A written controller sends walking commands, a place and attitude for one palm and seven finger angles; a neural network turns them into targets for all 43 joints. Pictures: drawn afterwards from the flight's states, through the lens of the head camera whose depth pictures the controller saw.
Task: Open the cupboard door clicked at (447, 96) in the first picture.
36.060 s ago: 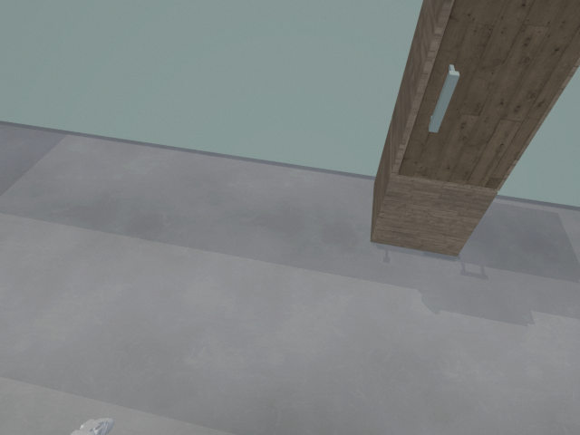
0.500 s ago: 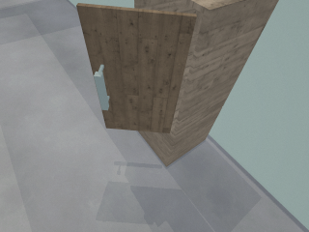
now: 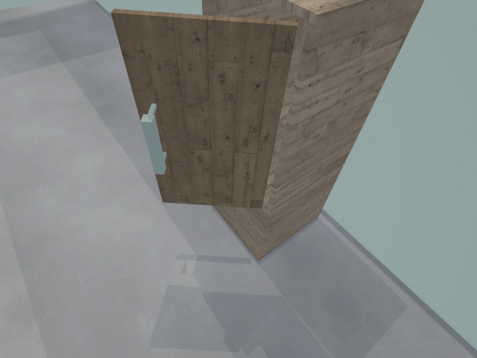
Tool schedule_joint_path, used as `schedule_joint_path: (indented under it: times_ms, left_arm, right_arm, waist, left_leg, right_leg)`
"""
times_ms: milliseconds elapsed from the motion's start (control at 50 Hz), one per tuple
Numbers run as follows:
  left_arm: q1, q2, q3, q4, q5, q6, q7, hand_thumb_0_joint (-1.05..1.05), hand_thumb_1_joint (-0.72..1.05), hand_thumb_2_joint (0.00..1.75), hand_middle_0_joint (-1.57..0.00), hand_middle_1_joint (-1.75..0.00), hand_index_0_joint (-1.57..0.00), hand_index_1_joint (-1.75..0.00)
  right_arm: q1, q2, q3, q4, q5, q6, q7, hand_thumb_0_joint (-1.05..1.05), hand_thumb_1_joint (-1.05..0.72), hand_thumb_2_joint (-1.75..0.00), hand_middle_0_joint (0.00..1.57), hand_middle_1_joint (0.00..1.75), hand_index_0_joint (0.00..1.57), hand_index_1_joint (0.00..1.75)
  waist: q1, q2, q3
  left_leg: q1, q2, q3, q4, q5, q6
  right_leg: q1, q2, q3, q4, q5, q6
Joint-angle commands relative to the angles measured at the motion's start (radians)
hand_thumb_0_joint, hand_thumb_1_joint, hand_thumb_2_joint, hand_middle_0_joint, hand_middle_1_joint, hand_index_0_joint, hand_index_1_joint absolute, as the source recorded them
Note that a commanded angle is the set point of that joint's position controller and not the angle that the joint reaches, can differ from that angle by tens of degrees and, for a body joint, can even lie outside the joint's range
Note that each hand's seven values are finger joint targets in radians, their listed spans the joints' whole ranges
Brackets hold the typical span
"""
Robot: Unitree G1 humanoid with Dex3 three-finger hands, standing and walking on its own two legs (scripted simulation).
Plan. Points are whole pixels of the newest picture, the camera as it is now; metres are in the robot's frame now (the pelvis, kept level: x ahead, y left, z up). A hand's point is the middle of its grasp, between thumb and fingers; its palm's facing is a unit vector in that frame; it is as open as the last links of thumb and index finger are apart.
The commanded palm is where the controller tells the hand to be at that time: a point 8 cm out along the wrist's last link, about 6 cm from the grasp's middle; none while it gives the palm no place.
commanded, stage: come to a stop and stand still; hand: left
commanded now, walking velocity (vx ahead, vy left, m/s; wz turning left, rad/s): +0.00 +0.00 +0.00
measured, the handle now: (156, 140) +0.58 +0.24 -0.02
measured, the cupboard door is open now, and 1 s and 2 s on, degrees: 50 50 50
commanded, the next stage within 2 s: look again from close up in 0.36 s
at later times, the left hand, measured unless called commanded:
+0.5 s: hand out of the picture -0.01 +0.19 -0.16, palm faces -0.01 -0.98 -0.21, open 7.4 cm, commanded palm none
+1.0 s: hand out of the picture -0.01 +0.15 -0.16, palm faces +0.00 -0.98 -0.19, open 7.4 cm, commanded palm none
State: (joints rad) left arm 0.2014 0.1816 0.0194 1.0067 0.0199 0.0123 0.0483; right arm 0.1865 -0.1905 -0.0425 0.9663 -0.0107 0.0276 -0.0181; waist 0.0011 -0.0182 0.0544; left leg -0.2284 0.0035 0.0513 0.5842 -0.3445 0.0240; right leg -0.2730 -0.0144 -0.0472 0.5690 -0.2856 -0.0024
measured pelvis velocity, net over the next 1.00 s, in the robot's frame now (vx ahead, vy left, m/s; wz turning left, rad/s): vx -0.02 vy -0.02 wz -0.03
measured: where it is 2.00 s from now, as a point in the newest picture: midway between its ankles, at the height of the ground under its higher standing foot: outside the picture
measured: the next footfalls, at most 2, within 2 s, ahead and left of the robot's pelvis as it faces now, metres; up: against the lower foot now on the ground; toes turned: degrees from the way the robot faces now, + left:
none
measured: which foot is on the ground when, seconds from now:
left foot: down 0.00-1.00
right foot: down 0.00-1.00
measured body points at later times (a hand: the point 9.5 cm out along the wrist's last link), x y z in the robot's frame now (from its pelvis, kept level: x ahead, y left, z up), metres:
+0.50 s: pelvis -0.02 +0.01 +0.01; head -0.02 +0.00 +0.46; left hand -0.01 +0.24 -0.15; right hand -0.01 -0.23 -0.15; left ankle -0.02 +0.10 -0.73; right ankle +0.01 -0.12 -0.73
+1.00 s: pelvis -0.02 -0.02 +0.01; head -0.02 -0.02 +0.46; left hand -0.01 +0.20 -0.15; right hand -0.03 -0.23 -0.15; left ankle -0.02 +0.10 -0.73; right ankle +0.01 -0.12 -0.73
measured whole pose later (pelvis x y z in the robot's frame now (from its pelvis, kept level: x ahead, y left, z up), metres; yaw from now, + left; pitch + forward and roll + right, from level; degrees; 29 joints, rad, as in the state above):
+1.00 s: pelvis -0.02 -0.02 +0.01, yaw -1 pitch -2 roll +0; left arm 0.30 0.15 -0.01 1.11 0.02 -0.01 0.03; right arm 0.31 -0.13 0.01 1.12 -0.01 -0.02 -0.02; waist 0.00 0.00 0.01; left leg -0.16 0.01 0.07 0.43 -0.25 0.01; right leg -0.23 0.00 -0.03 0.46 -0.21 -0.02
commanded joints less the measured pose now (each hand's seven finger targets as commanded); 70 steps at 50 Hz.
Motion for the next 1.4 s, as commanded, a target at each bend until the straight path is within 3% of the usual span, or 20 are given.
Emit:
schedule_joint_path:
  times_ms: [0, 20, 60, 100, 180, 540, 660, 740, 860, 1060, 1140, 1200, 1240, 1280, 1320, 1340, 1360, 1380]
  left_arm:
    - [0.047, 0.099, 0.011, -0.086, 0.002, 0.009, 0.001, 0.00, 0.90, 0.90, -0.20, -0.30, -0.20, -0.30]
    - [0.053, 0.094, 0.008, -0.081, 0.004, 0.010, -0.006, 0.00, 0.90, 0.90, -0.20, -0.30, -0.20, -0.30]
    - [0.085, 0.098, 0.006, -0.074, 0.003, 0.005, -0.015, 0.00, 0.90, 0.90, -0.20, -0.30, -0.20, -0.30]
    - [0.081, 0.105, 0.002, -0.074, 0.003, 0.001, -0.018, 0.00, 0.90, 0.90, -0.20, -0.30, -0.20, -0.30]
    - [0.090, 0.104, 0.000, -0.068, 0.002, -0.006, -0.021, 0.00, 0.90, 0.90, -0.20, -0.30, -0.20, -0.30]
    - [0.129, 0.085, -0.016, 0.032, -0.006, -0.028, -0.018, 0.00, 0.90, 0.90, -0.20, -0.30, -0.20, -0.30]
    - [0.141, 0.072, -0.016, 0.056, -0.008, -0.031, -0.016, 0.00, 0.90, 0.90, -0.20, -0.30, -0.20, -0.30]
    - [0.140, 0.067, -0.019, 0.062, -0.007, -0.033, -0.014, 0.00, 0.90, 0.90, -0.20, -0.30, -0.20, -0.30]
    - [0.148, 0.063, -0.017, 0.064, -0.009, -0.038, -0.013, 0.00, 0.90, 0.90, -0.20, -0.30, -0.20, -0.30]
    - [0.159, 0.055, -0.014, 0.067, -0.009, -0.037, -0.013, 0.00, 0.90, 0.90, -0.20, -0.30, -0.20, -0.30]
    - [0.181, 0.076, 0.002, 0.058, -0.001, -0.033, -0.016, 0.00, 0.90, 0.90, -0.20, -0.30, -0.20, -0.30]
    - [0.199, 0.104, 0.024, 0.044, 0.000, -0.028, -0.019, 0.00, 0.90, 0.90, -0.20, -0.30, -0.20, -0.30]
    - [0.209, 0.114, 0.037, 0.034, 0.002, -0.028, -0.016, 0.00, 0.90, 0.90, -0.20, -0.30, -0.20, -0.30]
    - [0.189, 0.110, 0.046, 0.021, 0.003, -0.029, -0.016, 0.00, 0.90, 0.90, -0.20, -0.30, -0.20, -0.30]
    - [0.163, 0.091, 0.044, 0.005, 0.004, -0.023, -0.022, 0.00, 0.90, 0.90, -0.20, -0.30, -0.20, -0.30]
    - [0.154, 0.070, 0.040, 0.001, 0.006, -0.020, -0.024, 0.00, 0.90, 0.90, -0.20, -0.30, -0.20, -0.30]
    - [0.145, 0.040, 0.034, -0.007, 0.009, -0.019, -0.030, 0.00, 0.90, 0.90, -0.20, -0.30, -0.20, -0.30]
    - [0.125, 0.012, 0.024, -0.020, 0.015, -0.025, -0.033, 0.00, 0.90, 0.90, -0.20, -0.30, -0.20, -0.30]
  right_arm:
    - [0.063, -0.137, -0.014, -0.115, -0.008, -0.035, -0.022, 0.00, -0.90, -0.90, 0.20, 0.30, 0.20, 0.30]
    - [0.050, -0.128, -0.007, -0.122, -0.011, -0.037, -0.022, 0.00, -0.90, -0.90, 0.20, 0.30, 0.20, 0.30]
    - [0.036, -0.123, -0.005, -0.134, -0.008, -0.039, -0.018, 0.00, -0.90, -0.90, 0.20, 0.30, 0.20, 0.30]
    - [0.051, -0.113, -0.003, -0.128, -0.006, -0.040, -0.011, 0.00, -0.90, -0.90, 0.20, 0.30, 0.20, 0.30]
    - [0.083, -0.110, -0.001, -0.099, -0.009, -0.048, -0.007, 0.00, -0.90, -0.90, 0.20, 0.30, 0.20, 0.30]
    - [0.150, -0.081, 0.031, 0.062, -0.001, -0.067, -0.011, 0.00, -0.90, -0.90, 0.20, 0.30, 0.20, 0.30]
    - [0.163, -0.063, 0.034, 0.098, -0.001, -0.065, -0.013, 0.00, -0.90, -0.90, 0.20, 0.30, 0.20, 0.30]
    - [0.174, -0.054, 0.034, 0.111, 0.000, -0.060, -0.013, 0.00, -0.90, -0.90, 0.20, 0.30, 0.20, 0.30]
    - [0.181, -0.042, 0.034, 0.126, 0.000, -0.063, -0.015, 0.00, -0.90, -0.90, 0.20, 0.30, 0.20, 0.30]
    - [0.187, -0.029, 0.035, 0.136, -0.001, -0.058, -0.016, 0.00, -0.90, -0.90, 0.20, 0.30, 0.20, 0.30]
    - [0.206, -0.035, 0.031, 0.129, -0.008, -0.046, -0.007, 0.00, -0.90, -0.90, 0.20, 0.30, 0.20, 0.30]
    - [0.219, -0.022, 0.028, 0.112, -0.012, -0.037, -0.001, 0.00, -0.90, -0.90, 0.20, 0.30, 0.20, 0.30]
    - [0.226, -0.018, 0.026, 0.104, -0.012, -0.037, 0.001, 0.00, -0.90, -0.90, 0.20, 0.30, 0.20, 0.30]
    - [0.254, -0.010, 0.026, 0.104, -0.011, -0.044, 0.001, 0.00, -0.90, -0.90, 0.20, 0.30, 0.20, 0.30]
    - [0.297, -0.017, 0.026, 0.115, -0.012, -0.051, 0.001, 0.00, -0.90, -0.90, 0.20, 0.30, 0.20, 0.30]
    - [0.321, -0.039, 0.022, 0.116, -0.015, -0.055, 0.000, 0.00, -0.90, -0.90, 0.20, 0.30, 0.20, 0.30]
    - [0.335, -0.072, 0.015, 0.115, -0.016, -0.059, -0.004, 0.00, -0.90, -0.90, 0.20, 0.30, 0.20, 0.30]
    - [0.345, -0.091, 0.012, 0.111, -0.013, -0.061, -0.011, 0.00, -0.90, -0.90, 0.20, 0.30, 0.20, 0.30]
  waist:
    - [0.001, 0.187, -0.055]
    - [0.014, 0.168, -0.022]
    - [0.022, 0.066, -0.018]
    - [0.006, -0.005, 0.013]
    - [-0.002, 0.008, 0.005]
    - [0.000, 0.016, -0.006]
    - [0.001, 0.023, 0.004]
    - [-0.004, -0.009, 0.021]
    - [-0.004, 0.015, 0.005]
    - [-0.004, 0.004, 0.031]
    - [0.008, -0.025, 0.052]
    - [0.012, -0.103, 0.068]
    - [0.011, -0.114, 0.063]
    - [-0.002, -0.092, 0.067]
    - [-0.012, 0.021, 0.086]
    - [-0.019, 0.100, 0.093]
    - [-0.022, 0.215, 0.089]
    - [-0.026, 0.262, 0.111]
  left_leg:
    - [0.008, 0.217, -0.169, -0.150, 0.632, 0.066]
    - [-0.029, 0.203, -0.160, -0.164, 0.556, 0.070]
    - [-0.075, 0.154, -0.143, -0.168, 0.304, 0.056]
    - [-0.110, 0.107, -0.135, -0.195, 0.061, 0.037]
    - [-0.097, 0.104, -0.143, -0.255, -0.035, 0.037]
    - [-0.024, 0.101, -0.095, -0.263, 0.136, 0.019]
    - [-0.015, 0.099, -0.085, -0.264, 0.123, 0.015]
    - [-0.016, 0.094, -0.078, -0.253, 0.112, 0.010]
    - [0.002, 0.097, -0.071, -0.246, 0.152, 0.006]
    - [-0.005, 0.092, -0.068, -0.250, 0.121, 0.001]
    - [-0.057, 0.052, -0.033, -0.191, -0.030, 0.003]
    - [-0.111, 0.014, 0.008, -0.080, -0.058, -0.004]
    - [-0.113, 0.014, 0.014, -0.018, -0.040, -0.003]
    - [-0.061, 0.022, 0.006, -0.068, -0.021, 0.000]
    - [0.006, 0.036, -0.017, -0.181, -0.018, 0.009]
    - [0.003, 0.084, -0.085, -0.244, -0.048, 0.029]
    - [0.025, 0.165, -0.193, -0.327, -0.094, 0.073]
    - [0.058, 0.236, -0.287, -0.379, -0.063, 0.130]
  right_leg:
    - [-0.036, -0.022, 0.010, 0.089, -0.078, -0.025]
    - [-0.033, -0.026, 0.019, 0.073, -0.060, -0.025]
    - [0.006, -0.040, 0.055, -0.006, 0.043, -0.027]
    - [-0.001, -0.057, 0.101, -0.067, 0.044, -0.032]
    - [-0.005, -0.056, 0.102, -0.087, 0.032, -0.030]
    - [0.052, -0.086, 0.110, -0.156, 0.129, -0.027]
    - [0.049, -0.087, 0.121, -0.176, 0.118, -0.032]
    - [0.033, -0.088, 0.133, -0.197, 0.091, -0.033]
    - [0.048, -0.089, 0.132, -0.199, 0.131, -0.036]
    - [0.035, -0.088, 0.136, -0.228, 0.077, -0.038]
    - [0.028, -0.110, 0.192, -0.262, -0.168, -0.063]
    - [0.013, -0.179, 0.293, -0.346, -0.340, -0.105]
    - [0.006, -0.225, 0.343, -0.381, -0.353, -0.135]
    - [-0.039, -0.219, 0.303, -0.347, -0.308, -0.138]
    - [-0.089, -0.137, 0.192, -0.236, -0.242, -0.106]
    - [-0.105, -0.084, 0.119, -0.140, -0.220, -0.086]
    - [-0.144, -0.024, 0.018, 0.006, -0.166, -0.062]
    - [-0.218, 0.004, -0.046, 0.117, -0.153, -0.046]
